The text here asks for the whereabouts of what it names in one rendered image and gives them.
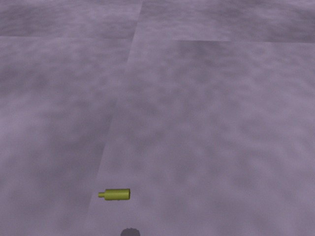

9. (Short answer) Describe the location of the bottle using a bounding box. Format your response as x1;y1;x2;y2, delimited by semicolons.
98;189;130;200

